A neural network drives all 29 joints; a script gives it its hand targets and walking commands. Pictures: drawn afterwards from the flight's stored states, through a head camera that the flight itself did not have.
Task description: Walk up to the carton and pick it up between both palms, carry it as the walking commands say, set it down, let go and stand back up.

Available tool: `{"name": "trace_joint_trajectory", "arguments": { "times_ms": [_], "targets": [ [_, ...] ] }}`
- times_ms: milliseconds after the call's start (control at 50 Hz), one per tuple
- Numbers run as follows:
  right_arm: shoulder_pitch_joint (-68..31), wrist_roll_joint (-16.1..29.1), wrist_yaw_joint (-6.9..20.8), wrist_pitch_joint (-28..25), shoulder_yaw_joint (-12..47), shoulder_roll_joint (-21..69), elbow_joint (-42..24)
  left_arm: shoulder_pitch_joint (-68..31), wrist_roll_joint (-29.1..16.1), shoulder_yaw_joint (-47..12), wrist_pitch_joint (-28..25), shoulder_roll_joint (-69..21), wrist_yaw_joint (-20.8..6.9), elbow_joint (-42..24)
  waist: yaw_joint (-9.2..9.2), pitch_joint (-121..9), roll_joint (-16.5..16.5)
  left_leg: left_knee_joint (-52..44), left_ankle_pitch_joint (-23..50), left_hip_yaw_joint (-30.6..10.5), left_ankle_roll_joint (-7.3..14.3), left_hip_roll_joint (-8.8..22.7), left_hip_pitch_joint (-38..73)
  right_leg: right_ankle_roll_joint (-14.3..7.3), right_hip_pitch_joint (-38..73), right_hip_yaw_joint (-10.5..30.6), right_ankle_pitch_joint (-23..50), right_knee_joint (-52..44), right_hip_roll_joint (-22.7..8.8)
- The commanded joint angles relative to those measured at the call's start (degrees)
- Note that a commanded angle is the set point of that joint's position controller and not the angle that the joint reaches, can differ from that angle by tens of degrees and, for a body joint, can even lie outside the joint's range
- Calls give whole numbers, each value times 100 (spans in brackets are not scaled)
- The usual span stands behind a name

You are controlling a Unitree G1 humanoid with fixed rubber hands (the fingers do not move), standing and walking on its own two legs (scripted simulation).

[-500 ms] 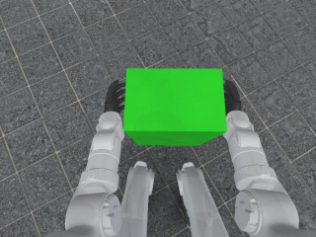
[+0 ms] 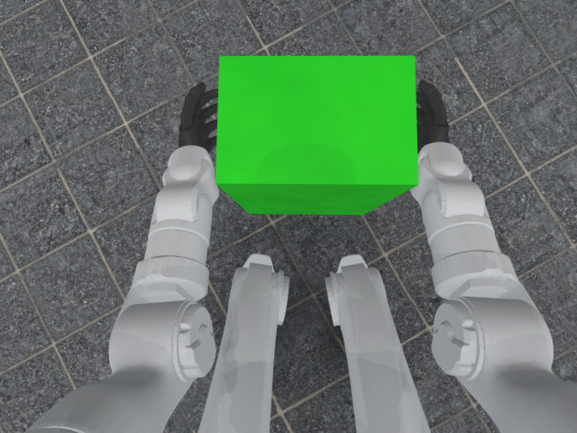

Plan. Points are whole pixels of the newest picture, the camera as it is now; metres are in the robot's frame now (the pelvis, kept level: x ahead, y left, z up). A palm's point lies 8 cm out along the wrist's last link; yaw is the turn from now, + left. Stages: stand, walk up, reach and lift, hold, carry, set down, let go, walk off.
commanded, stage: set down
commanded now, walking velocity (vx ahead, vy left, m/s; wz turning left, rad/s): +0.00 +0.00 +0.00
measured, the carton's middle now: (310, 156) +0.46 +0.00 -0.17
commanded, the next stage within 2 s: none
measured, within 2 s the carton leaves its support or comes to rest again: neither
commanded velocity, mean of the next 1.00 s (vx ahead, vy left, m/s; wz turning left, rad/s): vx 0.00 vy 0.00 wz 0.00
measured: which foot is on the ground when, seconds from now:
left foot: down 0.00-1.00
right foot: down 0.00-1.00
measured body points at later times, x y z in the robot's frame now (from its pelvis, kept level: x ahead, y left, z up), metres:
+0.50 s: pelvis -0.04 +0.01 -0.06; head +0.33 +0.01 +0.18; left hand +0.49 +0.15 -0.24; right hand +0.48 -0.16 -0.24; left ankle +0.11 +0.13 -0.46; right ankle +0.10 -0.13 -0.46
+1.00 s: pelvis -0.03 +0.00 -0.10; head +0.34 +0.00 +0.14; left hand +0.51 +0.15 -0.28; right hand +0.50 -0.17 -0.28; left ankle +0.10 +0.13 -0.46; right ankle +0.10 -0.13 -0.46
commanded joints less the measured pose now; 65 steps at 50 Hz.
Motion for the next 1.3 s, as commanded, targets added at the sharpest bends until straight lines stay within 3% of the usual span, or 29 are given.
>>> {"name": "trace_joint_trajectory", "arguments": {
  "times_ms": [0, 40, 100, 140, 160, 180, 200, 220, 240, 320, 380, 400, 480, 540, 560, 580, 600, 640, 660, 680, 820, 840, 880, 980, 1060, 1080, 1100, 1200, 1280],
  "targets": [
    [-4432, 537, 1041, -230, 2994, 5765, -1087, -4170, -529, -3028, -200, -5296, -902, -731, 49, -6992, -125, -633, 1666, 937, 272, -252, 3491, -79, 3631, -858, 1789, -872, 160],
    [-4364, 416, 1054, -185, 2832, 5652, -799, -4370, -468, -2911, -188, -5332, -903, -671, -70, -6783, -125, -521, 1507, 939, 254, -208, 3298, -101, 3367, -861, 1625, -802, 161],
    [-4668, 489, 1088, -217, 2827, 5537, -987, -4365, -400, -2851, -135, -5266, -916, -485, 69, -6884, 56, -414, 1555, 977, 258, -206, 3378, -97, 3126, -895, 1564, -690, 156],
    [-4722, 533, 1131, -176, 2767, 5579, -802, -4765, -436, -2995, -156, -5223, -890, -771, -29, -7024, 126, -344, 1516, 986, 245, -191, 3470, -123, 2926, -969, 1512, -513, 179],
    [-4806, 610, 1138, -187, 2812, 5502, -932, -4980, -575, -3155, -187, -5266, -864, -1046, -100, -7390, 190, -257, 1653, 979, 232, -182, 3641, -143, 2994, -971, 1631, -462, 170],
    [-4787, 650, 1142, -196, 2885, 5519, -941, -4885, -585, -3196, -146, -5321, -831, -925, -11, -7479, 230, -211, 1798, 973, 219, -185, 3724, -147, 2944, -985, 1731, -388, 176],
    [-4953, 601, 1140, -188, 2782, 5323, -980, -4986, -612, -3184, -111, -5330, -819, -943, -160, -7484, 276, -208, 1654, 912, 217, -181, 3806, -158, 2818, -1018, 1536, -358, 155],
    [-5165, 692, 1126, -207, 2875, 5192, -1173, -4953, -626, -3237, -57, -5285, -796, -836, -54, -7818, 424, -142, 1698, 971, 183, -184, 4022, -158, 2886, -1055, 1534, -309, 134],
    [-5189, 746, 1122, -186, 2980, 5121, -1307, -5279, -805, -3488, -93, -5244, -758, -1305, -211, -8444, 327, -62, 1884, 922, 166, -178, 4339, -167, 2988, -1155, 1697, -176, 143],
    [-5916, 973, 1020, -123, 3229, 4493, -1908, -5609, -987, -3612, 72, -4874, -617, -1455, -297, -9754, 270, 164, 1909, 969, 168, -160, 5051, -173, 3648, -1205, 1674, -23, 45],
    [-6304, 1129, 917, 55, 3442, 4066, -2244, -6110, -1170, -3653, 160, -4072, -502, -1891, -128, -10547, 56, 357, 1895, 1076, 204, -85, 5504, -138, 4354, -1205, 1636, 109, -24],
    [-6254, 1358, 871, 75, 3619, 4242, -2677, -6156, -1166, -3799, 161, -3979, -427, -2355, -52, -10762, 160, 484, 2572, 1156, 214, -92, 5807, -87, 4614, -1239, 2301, 244, 65],
    [-6530, 1397, 862, 111, 3458, 4117, -2465, -6457, -1355, -3688, 244, -4154, -423, -2092, -211, -9793, 118, 519, 2010, 1141, 243, -137, 5214, -168, 4223, -1214, 1788, 322, -14],
    [-6596, 1376, 889, 33, 3368, 4123, -2020, -6620, -1324, -3598, 130, -4110, -449, -1810, -166, -9095, 108, 554, 1776, 1110, 273, -82, 4664, -199, 3772, -1164, 1621, 378, -65],
    [-6706, 1355, 897, -18, 3299, 4158, -2030, -6388, -1257, -3513, 129, -4146, -483, -1380, -86, -8809, 54, 569, 1729, 1108, 303, -87, 4460, -209, 3579, -1151, 1587, 381, -69],
    [-6586, 1208, 902, -14, 3134, 4078, -1633, -6314, -1198, -3433, 120, -4179, -509, -1133, -230, -8396, 29, 561, 1568, 1070, 309, -56, 4241, -178, 3357, -1206, 1379, 378, -86],
    [-6666, 1251, 946, -59, 3040, 4247, -1523, -6409, -1119, -3391, 92, -4207, -544, -1006, -105, -8122, 85, 532, 1457, 1060, 321, -51, 4103, -197, 3120, -1196, 1316, 431, -77],
    [-6648, 1076, 995, -122, 2884, 4282, -1137, -6290, -1110, -3170, 20, -4361, -651, -622, -178, -7465, -111, 638, 1296, 1071, 347, -48, 3570, -210, 2894, -1178, 1113, 416, -81],
    [-6392, 1013, 1041, -98, 2782, 4478, -687, -6153, -1001, -3071, -34, -4355, -703, -493, -30, -7298, -126, 687, 1357, 1134, 341, -24, 3441, -194, 2848, -1169, 1186, 443, -85],
    [-6385, 958, 1084, -108, 2755, 4576, -630, -6095, -998, -2968, -29, -4547, -789, -260, -60, -7120, -157, 795, 1272, 1175, 348, -32, 3222, -212, 2867, -1112, 1160, 452, -60],
    [-6672, 1132, 1158, -138, 2925, 4846, -853, -6338, -1101, -3134, -27, -4701, -966, -452, 73, -8212, 56, 1086, 1978, 1229, 281, -24, 3550, -178, 3258, -1171, 1837, 822, 6],
    [-6676, 1136, 1154, -124, 2983, 4805, -998, -6331, -1204, -3198, -23, -4730, -967, -491, -33, -8322, -51, 1130, 2004, 1215, 287, -19, 3549, -179, 3307, -1172, 1861, 821, 10],
    [-6902, 1342, 1147, -113, 3176, 4814, -1252, -6619, -1283, -3297, -40, -4532, -935, -877, 113, -8724, 57, 1189, 2227, 1226, 293, 1, 3832, -168, 3386, -1167, 2032, 936, 21],
    [-7058, 1566, 1008, -140, 3469, 4635, -1931, -6766, -1600, -3478, -72, -4470, -813, -1488, -3, -9604, 12, 1405, 2639, 1255, 287, -65, 4131, -208, 3847, -1121, 2466, 1030, -3],
    [-7274, 1446, 979, -176, 3353, 4391, -1689, -6297, -1343, -3231, 39, -4538, -812, -545, 95, -8306, -45, 1261, 1949, 1220, 338, -71, 3578, -215, 3207, -1117, 1756, 911, -42],
    [-7164, 1410, 1006, -175, 3297, 4496, -1528, -6223, -1235, -3119, 22, -4469, -849, -429, 213, -8029, -96, 1238, 1819, 1209, 357, -43, 3367, -214, 3106, -1109, 1677, 917, -46],
    [-6995, 1300, 1044, -144, 3154, 4554, -1202, -6201, -1186, -3068, 18, -4489, -894, -199, 91, -7612, -163, 1235, 1609, 1216, 355, -24, 3121, -209, 2952, -1123, 1504, 875, -38],
    [-6989, 1239, 1108, -210, 3019, 4615, -991, -6473, -1260, -2994, -118, -4453, -996, -207, 40, -7655, -216, 1387, 1729, 1230, 327, 9, 3096, -199, 2949, -1136, 1636, 976, -53],
    [-6600, 1200, 1154, -216, 2784, 4628, -583, -6691, -1324, -3139, -164, -4475, -1041, -461, -99, -7629, 73, 1385, 1753, 1215, 275, 27, 3129, -238, 2697, -1180, 1682, 1103, -51]
  ]
}}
